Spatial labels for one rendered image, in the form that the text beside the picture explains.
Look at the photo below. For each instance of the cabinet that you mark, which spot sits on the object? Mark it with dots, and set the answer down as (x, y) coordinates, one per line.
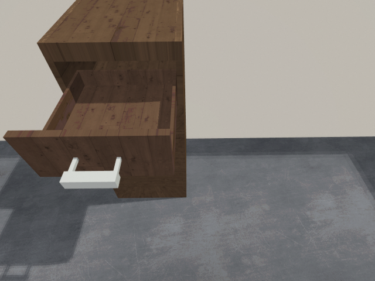
(125, 35)

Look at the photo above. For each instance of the drawer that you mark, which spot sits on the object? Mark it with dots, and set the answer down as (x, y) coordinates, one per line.
(105, 114)

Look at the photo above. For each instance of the handle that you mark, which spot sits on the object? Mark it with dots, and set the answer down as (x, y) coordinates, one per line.
(91, 179)

